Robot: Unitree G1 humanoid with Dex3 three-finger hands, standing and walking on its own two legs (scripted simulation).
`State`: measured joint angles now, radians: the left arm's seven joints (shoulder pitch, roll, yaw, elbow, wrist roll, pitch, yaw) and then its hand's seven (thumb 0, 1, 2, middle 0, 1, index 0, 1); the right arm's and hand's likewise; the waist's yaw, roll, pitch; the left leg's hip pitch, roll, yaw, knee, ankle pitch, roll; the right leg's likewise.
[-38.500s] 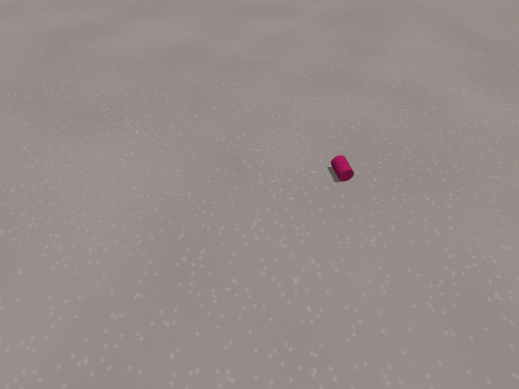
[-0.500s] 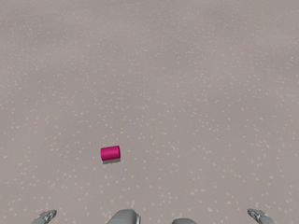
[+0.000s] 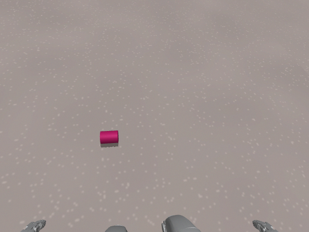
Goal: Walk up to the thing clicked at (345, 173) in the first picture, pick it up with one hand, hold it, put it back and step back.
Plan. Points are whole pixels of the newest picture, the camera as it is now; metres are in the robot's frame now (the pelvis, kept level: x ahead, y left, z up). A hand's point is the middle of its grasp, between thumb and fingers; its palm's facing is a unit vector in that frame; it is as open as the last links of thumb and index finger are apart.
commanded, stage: step back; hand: left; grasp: from above
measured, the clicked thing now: (109, 137) +0.73 +0.27 -0.73
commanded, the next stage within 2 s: stand in 1.96 s
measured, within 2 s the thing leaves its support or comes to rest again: neither
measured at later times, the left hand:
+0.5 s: hand out of the picture -0.05 +0.23 -0.15, palm faces +0.03 -0.91 -0.41, open 7.4 cm
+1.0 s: hand out of the picture -0.30 +0.17 -0.15, palm faces +0.01 -0.91 -0.41, open 7.4 cm
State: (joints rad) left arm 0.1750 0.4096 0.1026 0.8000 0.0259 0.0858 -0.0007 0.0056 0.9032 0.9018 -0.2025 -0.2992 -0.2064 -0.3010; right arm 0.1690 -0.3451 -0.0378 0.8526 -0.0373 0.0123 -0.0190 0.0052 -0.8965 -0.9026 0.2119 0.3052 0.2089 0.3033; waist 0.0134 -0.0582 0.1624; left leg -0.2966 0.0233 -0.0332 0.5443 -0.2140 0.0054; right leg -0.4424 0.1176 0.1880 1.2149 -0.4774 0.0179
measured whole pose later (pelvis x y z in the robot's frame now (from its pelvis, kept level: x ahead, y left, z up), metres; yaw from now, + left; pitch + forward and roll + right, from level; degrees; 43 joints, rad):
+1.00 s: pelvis -0.34 -0.10 -0.01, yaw -1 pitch -3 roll +1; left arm 0.26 0.35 0.06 0.95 0.05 0.02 0.00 0.01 0.90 0.90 -0.21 -0.30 -0.21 -0.30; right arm 0.17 -0.41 -0.05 0.90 -0.03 0.06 0.00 0.00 -0.90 -0.90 0.21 0.30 0.20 0.30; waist 0.04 0.03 0.07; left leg -0.46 -0.05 -0.13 0.94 -0.41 -0.01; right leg -0.22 0.00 0.05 0.64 -0.37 -0.02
